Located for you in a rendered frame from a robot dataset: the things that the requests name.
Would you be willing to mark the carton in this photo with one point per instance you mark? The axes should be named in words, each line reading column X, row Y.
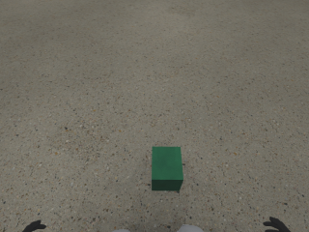
column 167, row 168

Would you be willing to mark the left robot hand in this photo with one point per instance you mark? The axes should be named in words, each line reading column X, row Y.
column 34, row 226

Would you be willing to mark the right robot hand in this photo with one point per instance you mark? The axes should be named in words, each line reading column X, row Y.
column 276, row 223

